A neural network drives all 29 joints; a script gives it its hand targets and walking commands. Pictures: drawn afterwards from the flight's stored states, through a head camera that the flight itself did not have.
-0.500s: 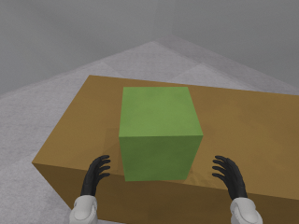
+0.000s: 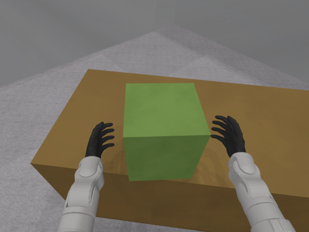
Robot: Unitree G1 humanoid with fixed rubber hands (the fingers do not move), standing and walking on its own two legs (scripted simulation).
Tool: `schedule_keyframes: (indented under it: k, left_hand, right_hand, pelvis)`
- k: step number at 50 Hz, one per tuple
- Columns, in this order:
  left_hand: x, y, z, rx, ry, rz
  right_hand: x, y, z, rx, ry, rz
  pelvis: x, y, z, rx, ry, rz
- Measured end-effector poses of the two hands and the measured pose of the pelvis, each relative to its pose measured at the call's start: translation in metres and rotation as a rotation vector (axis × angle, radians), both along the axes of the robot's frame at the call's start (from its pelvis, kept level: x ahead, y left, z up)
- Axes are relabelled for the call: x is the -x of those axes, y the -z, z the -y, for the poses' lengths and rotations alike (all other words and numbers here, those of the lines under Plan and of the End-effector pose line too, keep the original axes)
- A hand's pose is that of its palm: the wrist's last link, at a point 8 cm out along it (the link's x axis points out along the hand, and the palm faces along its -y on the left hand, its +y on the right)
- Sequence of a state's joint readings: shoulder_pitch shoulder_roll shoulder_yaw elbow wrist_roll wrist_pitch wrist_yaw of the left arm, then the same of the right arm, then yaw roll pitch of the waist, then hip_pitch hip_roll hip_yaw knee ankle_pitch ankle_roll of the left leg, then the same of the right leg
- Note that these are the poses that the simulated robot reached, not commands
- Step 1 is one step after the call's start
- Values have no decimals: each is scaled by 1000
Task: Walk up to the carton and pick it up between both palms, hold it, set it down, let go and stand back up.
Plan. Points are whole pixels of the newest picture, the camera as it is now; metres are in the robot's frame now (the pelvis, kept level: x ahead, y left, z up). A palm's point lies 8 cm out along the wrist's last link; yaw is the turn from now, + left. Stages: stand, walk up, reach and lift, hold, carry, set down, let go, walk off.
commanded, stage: reach and lift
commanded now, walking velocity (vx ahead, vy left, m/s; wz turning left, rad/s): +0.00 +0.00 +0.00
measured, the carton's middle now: (160, 133) +0.41 +0.02 -0.01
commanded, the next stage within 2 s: none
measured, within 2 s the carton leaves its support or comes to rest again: neither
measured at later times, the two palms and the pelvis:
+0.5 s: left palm (94, 118) +0.36 +0.20 +0.10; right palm (241, 109) +0.40 -0.18 +0.14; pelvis -0.01 -0.01 +0.00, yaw -1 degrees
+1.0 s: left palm (98, 105) +0.41 +0.20 +0.11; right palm (233, 102) +0.44 -0.17 +0.12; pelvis +0.01 +0.00 +0.00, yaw +1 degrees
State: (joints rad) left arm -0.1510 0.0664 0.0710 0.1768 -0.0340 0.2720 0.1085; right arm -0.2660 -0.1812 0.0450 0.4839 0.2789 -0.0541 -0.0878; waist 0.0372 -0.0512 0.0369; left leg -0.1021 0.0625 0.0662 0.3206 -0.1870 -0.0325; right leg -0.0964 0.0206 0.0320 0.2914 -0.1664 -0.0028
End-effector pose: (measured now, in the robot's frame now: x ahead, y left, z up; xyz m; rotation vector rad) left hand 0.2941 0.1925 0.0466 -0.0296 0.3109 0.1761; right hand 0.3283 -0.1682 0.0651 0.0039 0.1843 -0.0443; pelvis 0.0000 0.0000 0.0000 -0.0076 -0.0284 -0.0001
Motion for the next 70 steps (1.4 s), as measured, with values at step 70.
schedule_keyframes:
  k: [70]
  left_hand:
    - [-83,6,6,-35,-5,44]
  right_hand:
    - [-86,-4,-16,27,-8,-74]
  pelvis:
    - [15,15,10,11,-24,-245]
